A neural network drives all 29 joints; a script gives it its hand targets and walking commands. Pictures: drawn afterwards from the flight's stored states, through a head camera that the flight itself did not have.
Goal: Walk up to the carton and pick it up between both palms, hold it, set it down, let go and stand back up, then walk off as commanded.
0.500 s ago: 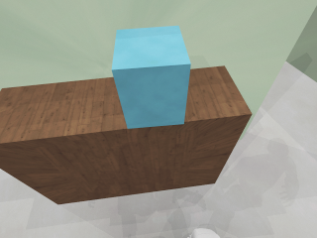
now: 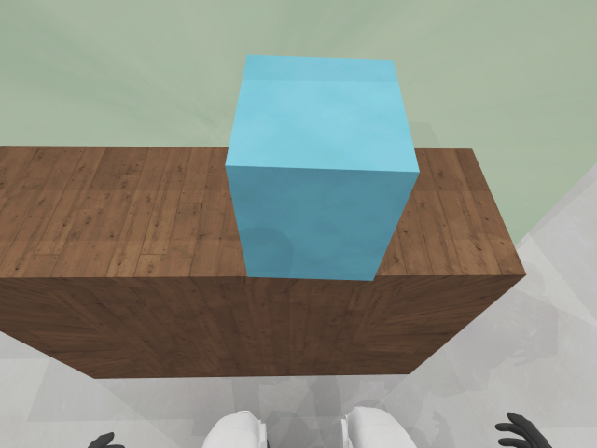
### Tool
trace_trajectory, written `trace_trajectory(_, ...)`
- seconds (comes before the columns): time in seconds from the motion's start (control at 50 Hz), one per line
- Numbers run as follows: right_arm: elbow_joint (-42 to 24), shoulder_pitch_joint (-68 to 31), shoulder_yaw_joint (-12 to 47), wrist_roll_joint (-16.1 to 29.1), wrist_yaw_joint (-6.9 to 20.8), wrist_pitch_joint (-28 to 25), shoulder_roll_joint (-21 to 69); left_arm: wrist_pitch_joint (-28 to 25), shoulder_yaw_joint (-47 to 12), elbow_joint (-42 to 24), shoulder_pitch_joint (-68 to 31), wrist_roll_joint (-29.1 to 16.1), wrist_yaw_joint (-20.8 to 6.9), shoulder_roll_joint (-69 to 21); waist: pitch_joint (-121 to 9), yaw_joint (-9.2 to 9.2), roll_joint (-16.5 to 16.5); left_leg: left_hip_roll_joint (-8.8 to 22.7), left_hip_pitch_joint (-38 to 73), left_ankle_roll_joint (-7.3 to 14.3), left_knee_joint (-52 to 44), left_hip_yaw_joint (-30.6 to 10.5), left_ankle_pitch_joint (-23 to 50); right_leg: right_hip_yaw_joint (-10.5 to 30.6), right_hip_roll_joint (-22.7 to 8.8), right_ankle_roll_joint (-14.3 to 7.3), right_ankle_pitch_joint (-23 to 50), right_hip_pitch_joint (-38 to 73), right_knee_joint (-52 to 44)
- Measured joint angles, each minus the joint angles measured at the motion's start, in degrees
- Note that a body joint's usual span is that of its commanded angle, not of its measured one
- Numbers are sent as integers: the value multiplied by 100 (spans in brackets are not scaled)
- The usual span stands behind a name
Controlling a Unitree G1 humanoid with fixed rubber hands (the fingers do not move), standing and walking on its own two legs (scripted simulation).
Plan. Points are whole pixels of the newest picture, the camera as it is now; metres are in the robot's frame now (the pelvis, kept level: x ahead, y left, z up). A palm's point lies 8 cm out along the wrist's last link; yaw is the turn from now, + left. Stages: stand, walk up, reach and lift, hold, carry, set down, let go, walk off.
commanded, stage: walk up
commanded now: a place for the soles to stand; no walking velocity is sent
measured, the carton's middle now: (314, 176) +0.45 -0.01 +0.07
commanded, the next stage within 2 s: stand in 1.18 s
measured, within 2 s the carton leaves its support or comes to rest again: neither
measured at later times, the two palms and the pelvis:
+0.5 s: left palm (113, 405) +0.17 +0.27 -0.09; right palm (542, 429) +0.14 -0.32 -0.10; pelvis +0.04 -0.02 +0.02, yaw +0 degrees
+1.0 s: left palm (101, 446) +0.13 +0.28 -0.09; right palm (536, 427) +0.14 -0.30 -0.08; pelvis +0.05 -0.01 +0.04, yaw +0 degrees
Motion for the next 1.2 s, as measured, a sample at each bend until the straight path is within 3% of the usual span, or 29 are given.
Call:
trace_trajectory(0.06, -35, -192, 43, 26, -9, 95, -74, -49, 0, 48, -138, 42, 25, -83, 119, -2, 230, 175, -94, -92, 397, -65, -264, -129, 57, 61, 921, 203, -891)
trace_trajectory(0.1, 55, -322, 43, 91, -17, 192, -76, -74, -26, 128, -209, 79, 44, -145, 141, -48, 424, 266, -122, -123, 543, -222, -425, -248, 163, 152, 865, 254, -860)
trace_trajectory(0.2, 434, -562, 70, 146, 18, 230, -19, -37, -125, 355, -445, 6, 55, -159, 101, -21, 398, 130, 76, -206, 220, -239, -288, -191, 84, 250, 645, 304, -865)
trace_trajectory(0.3, 739, -724, 117, 165, 29, 254, 9, -50, -167, 525, -729, -38, 88, -173, 77, -35, 426, 165, 296, -260, -175, -252, -210, -237, 138, 132, 755, 541, -1294)
trace_trajectory(0.54, 1229, -901, 147, 138, 31, 288, -5, 18, -220, 860, -1208, -53, 77, -250, -88, -91, 372, 163, 925, -270, -1244, -223, 249, -283, 178, 140, 1214, 1166, -2361)
trace_trajectory(0.86, 1383, -814, 194, 84, 55, 276, 108, 47, -182, 1247, -931, 22, -9, -375, -345, -30, 352, 173, 1372, -259, -2137, -210, 686, -323, 236, 165, 1746, 1690, -3423)
trace_trajectory(1.2, 1400, -679, 216, 79, 53, 266, 177, 41, -149, 1298, -592, 34, -15, -394, -484, 46, 367, 93, 1435, -174, -2295, -192, 756, -316, 160, 257, 1870, 1795, -3663)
